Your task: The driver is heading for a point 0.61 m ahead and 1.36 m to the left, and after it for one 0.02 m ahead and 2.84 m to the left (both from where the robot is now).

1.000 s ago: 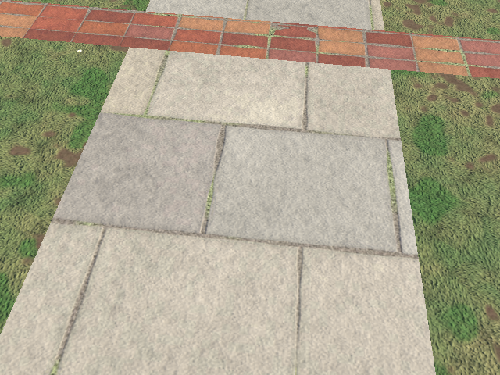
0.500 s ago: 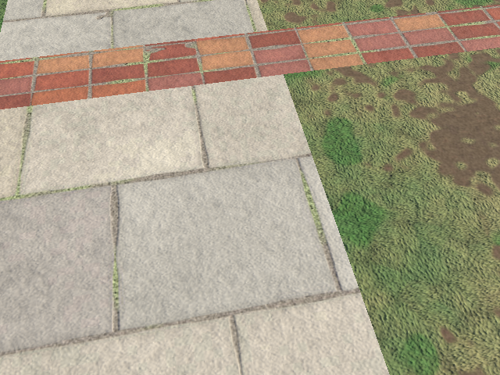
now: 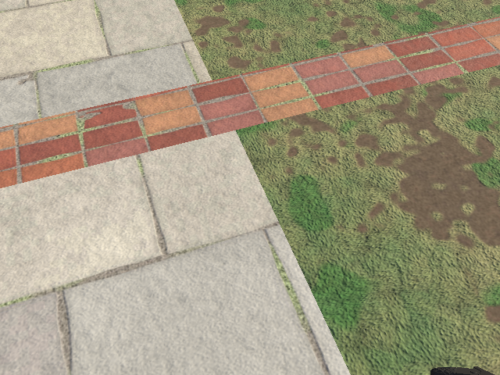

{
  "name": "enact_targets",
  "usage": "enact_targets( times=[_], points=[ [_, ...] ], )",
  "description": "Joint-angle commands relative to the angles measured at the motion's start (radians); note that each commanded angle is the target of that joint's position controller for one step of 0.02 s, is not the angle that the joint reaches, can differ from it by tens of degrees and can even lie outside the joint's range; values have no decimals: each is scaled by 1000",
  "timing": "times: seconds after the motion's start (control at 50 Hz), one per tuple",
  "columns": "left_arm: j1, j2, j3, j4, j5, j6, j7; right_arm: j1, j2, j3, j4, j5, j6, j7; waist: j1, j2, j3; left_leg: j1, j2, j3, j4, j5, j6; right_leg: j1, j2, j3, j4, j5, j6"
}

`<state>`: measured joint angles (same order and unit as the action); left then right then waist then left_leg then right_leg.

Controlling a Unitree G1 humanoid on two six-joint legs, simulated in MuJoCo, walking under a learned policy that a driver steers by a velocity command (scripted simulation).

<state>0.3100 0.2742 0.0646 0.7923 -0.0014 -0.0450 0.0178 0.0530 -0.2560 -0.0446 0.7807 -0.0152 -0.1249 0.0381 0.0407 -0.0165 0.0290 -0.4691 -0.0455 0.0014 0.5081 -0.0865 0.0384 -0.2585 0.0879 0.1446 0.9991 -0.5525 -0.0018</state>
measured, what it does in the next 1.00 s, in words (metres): steps on the spot, turning left: right foot, then left foot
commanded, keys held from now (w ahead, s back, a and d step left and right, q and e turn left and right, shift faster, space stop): q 1.00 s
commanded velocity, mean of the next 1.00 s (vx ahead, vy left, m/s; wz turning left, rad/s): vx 0.05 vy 0.00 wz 0.47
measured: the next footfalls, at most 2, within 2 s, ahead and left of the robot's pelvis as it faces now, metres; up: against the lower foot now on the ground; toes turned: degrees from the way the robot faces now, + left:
right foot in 0.36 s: +0.16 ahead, -0.12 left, +0.00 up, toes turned +16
left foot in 0.78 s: +0.05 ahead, +0.12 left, +0.00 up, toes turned +28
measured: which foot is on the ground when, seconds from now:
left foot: down 0.00-0.36, up 0.38-0.76, down 0.78-1.00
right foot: up 0.00-0.34, down 0.36-0.78, up 0.80-1.00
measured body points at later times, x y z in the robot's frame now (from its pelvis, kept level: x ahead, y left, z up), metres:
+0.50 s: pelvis +0.07 -0.03 +0.02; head +0.10 -0.04 +0.47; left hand +0.15 +0.28 -0.07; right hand +0.28 -0.28 -0.10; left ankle +0.05 +0.10 -0.65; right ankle +0.12 -0.13 -0.72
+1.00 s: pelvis +0.05 +0.02 +0.02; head +0.07 +0.07 +0.47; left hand +0.02 +0.35 -0.09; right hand +0.33 -0.13 -0.06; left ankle +0.01 +0.10 -0.72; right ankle +0.13 -0.12 -0.64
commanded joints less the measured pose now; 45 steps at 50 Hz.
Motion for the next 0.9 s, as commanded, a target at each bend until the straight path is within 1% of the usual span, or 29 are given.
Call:
enact_targets(
  times=[0.02, 0.04, 0.06, 0.1, 0.12, 0.18, 0.24, 0.3, 0.34, 0.36, 0.38, 0.4, 0.42, 0.44, 0.46, 0.48, 0.52, 0.58, 0.64, 0.7, 0.74, 0.76, 0.78, 0.8, 0.82, 0.84, 0.86, 0.88, 0.9],
  points=[
    [7, 144, 25, -74, 2, 5, 3, 110, -126, -28, -38, 27, 32, -2, -74, 68, -201, 499, 339, -456, -121, 380, 250, -373, -86, -29, 285, 6, 52],
    [-45, 136, 28, -95, 11, 13, 10, 77, -130, -27, -48, 22, 43, -7, -62, 37, -142, 386, 309, -415, -147, 360, 235, -359, -105, -41, 227, 43, 52],
    [-51, 119, 28, -109, 12, 20, 17, 71, -155, -35, -49, 14, 53, -12, -41, 63, -122, 309, 275, -387, -169, 345, 220, -311, -113, -50, 160, 64, 48],
    [-20, 73, 19, -106, 7, 28, 30, 67, -170, -45, -53, 6, 68, -20, -16, 128, -129, 237, 220, -324, -186, 360, 201, -229, -94, -78, 7, 62, 51],
    [-17, 64, 17, -105, 5, 29, 36, 76, -179, -51, -55, 6, 74, -25, -16, 144, -150, 232, 215, -319, -186, 375, 206, -206, -82, -86, -44, 70, 57],
    [-47, 72, 18, -109, 4, 38, 42, 84, -199, -66, -69, 24, 97, -44, -26, 145, -195, 210, 211, -343, -203, 202, 201, -158, -69, -72, -146, 181, 64],
    [-107, 72, 18, -128, 2, 42, 38, 81, -192, -69, -81, 30, 120, -57, -41, 160, -159, 157, 189, -387, -229, -70, 177, -131, -56, -63, -236, 232, 60],
    [-126, 76, 20, -140, -3, 25, 27, 94, -188, -70, -88, 31, 136, -63, -46, 180, -131, 166, 178, -443, -206, -120, 160, -93, -43, -62, -371, 248, 48],
    [-79, 81, 26, -127, -7, 9, 17, 82, -180, -68, -100, 39, 148, -69, -10, 175, -126, 147, 144, -450, -152, -98, 123, 21, -46, -81, -568, 353, 24],
    [-54, 121, 38, -125, 1, 5, 18, 104, -152, -59, -104, 40, 151, -72, -8, 137, -140, 86, 105, -421, -84, -161, 79, 123, -132, -33, -631, 388, -7],
    [-58, 200, 54, -140, 28, 12, 26, 128, -94, -44, -119, 35, 149, -69, -36, -73, -146, -62, 2, -281, 131, -366, 17, 210, -355, 173, -677, 455, -104],
    [-82, 219, 59, -147, 67, 17, 18, 127, -131, -57, -146, 32, 136, -67, -51, -264, -115, -169, -82, -130, 362, -537, -26, 122, -498, 365, -727, 612, -241],
    [-124, 172, 47, -168, 61, 11, 19, 159, -199, -78, -130, 23, 131, -62, -64, -198, -112, -162, -20, -152, 540, -507, -57, 99, -506, 335, -715, 658, -274],
    [-178, 124, 34, -181, 42, 9, 21, 188, -218, -90, -103, 31, 139, -60, -82, -131, -98, -168, -10, -144, 613, -447, -75, 97, -437, 220, -688, 671, -231],
    [-209, 107, 29, -188, 25, 10, 22, 209, -201, -91, -82, 31, 155, -66, -90, -97, -88, -179, -2, -129, 665, -395, -96, 108, -376, 132, -668, 663, -188],
    [-212, 103, 26, -187, 15, 11, 23, 209, -183, -87, -82, 29, 166, -68, -79, -98, -77, -198, 3, -121, 714, -357, -115, 112, -360, 86, -660, 704, -181],
    [-186, 111, 27, -179, 18, 19, 27, 169, -142, -74, -114, 38, 174, -61, -59, -110, -66, -196, 16, -76, 690, -305, -139, 112, -329, 1, -665, 754, -191],
    [-131, 136, 39, -164, 20, 35, 38, 87, -113, -58, -171, 40, 174, -50, -10, -145, -90, -190, 52, -43, 538, -285, -157, 197, -354, -29, -663, 746, -215],
    [-141, 177, 55, -165, 14, 43, 33, 68, -102, -48, -202, 36, 173, -33, -1, -165, -114, -63, 73, 5, 385, -300, -139, 168, -378, -74, -656, 743, -219],
    [-142, 196, 65, -159, -1, 42, 20, 76, -126, -57, -218, 37, 181, -21, -3, -180, -115, 27, 61, 50, 257, -294, -104, 155, -402, -91, -635, 731, -211],
    [-158, 201, 68, -153, -19, 39, 15, 107, -126, -64, -219, 38, 185, -12, -30, -178, -112, 103, 50, 71, 106, -220, -61, 144, -405, -110, -584, 711, -178],
    [-163, 192, 66, -148, -30, 38, 14, 149, -125, -69, -205, 37, 185, -11, -55, -165, -118, 187, 28, 88, -16, -126, -31, 113, -387, -142, -530, 672, -141],
    [-109, 159, 58, -123, -25, 35, 11, 191, -153, -81, -193, 34, 184, -20, -61, -97, -129, 319, 24, 45, -109, 4, 3, 28, -349, -199, -433, 574, -73],
    [-94, 100, 41, -140, 17, 34, 5, 226, -263, -109, -205, 32, 178, -36, -45, 159, -145, 507, 240, -257, -135, 347, 82, -219, -246, -300, -156, 229, 31],
    [-168, 85, 31, -202, 36, 31, 13, 213, -335, -115, -229, -1, 163, -34, -64, 339, -146, 492, 454, -528, -127, 547, 299, -450, -110, -224, 72, -142, 84],
    [-229, 138, 45, -203, 23, 32, 18, 230, -277, -101, -226, -14, 141, -26, -123, 209, -185, 458, 427, -487, -152, 457, 329, -448, -124, -103, 198, -127, 78],
    [-231, 148, 50, -198, 5, 36, 21, 186, -250, -88, -218, -10, 128, -27, -87, 179, -142, 418, 363, -397, -151, 377, 273, -453, -135, -82, 219, -41, 63],
    [-206, 146, 54, -175, 8, 41, 30, 130, -228, -84, -221, 9, 125, -34, -58, 129, -120, 390, 302, -342, -149, 292, 215, -451, -144, -74, 186, 44, 60],
    [-194, 157, 59, -169, 16, 47, 37, 92, -204, -73, -226, 27, 129, -40, -42, 137, -109, 365, 278, -320, -151, 282, 190, -441, -145, -70, 162, 100, 65]
  ],
)
Keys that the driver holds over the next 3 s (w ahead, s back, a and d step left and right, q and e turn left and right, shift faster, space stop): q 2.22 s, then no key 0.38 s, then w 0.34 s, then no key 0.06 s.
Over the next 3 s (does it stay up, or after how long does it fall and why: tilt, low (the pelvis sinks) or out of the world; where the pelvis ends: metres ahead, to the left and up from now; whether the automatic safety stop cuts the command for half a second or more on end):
stays up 0.08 0.09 0.01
